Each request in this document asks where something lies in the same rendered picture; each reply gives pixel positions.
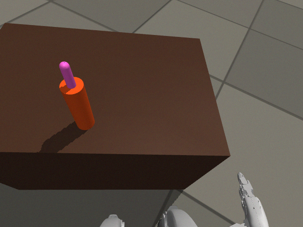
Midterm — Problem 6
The bottle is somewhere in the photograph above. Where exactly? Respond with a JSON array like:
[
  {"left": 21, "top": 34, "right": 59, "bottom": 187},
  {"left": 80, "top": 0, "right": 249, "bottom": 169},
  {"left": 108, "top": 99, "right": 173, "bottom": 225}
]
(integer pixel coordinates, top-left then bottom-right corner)
[{"left": 59, "top": 61, "right": 95, "bottom": 130}]

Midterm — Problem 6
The right robot hand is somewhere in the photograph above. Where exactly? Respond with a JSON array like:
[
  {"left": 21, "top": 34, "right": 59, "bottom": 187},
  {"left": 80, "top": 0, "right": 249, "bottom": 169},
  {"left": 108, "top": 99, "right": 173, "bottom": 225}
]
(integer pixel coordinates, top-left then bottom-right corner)
[{"left": 229, "top": 172, "right": 269, "bottom": 227}]

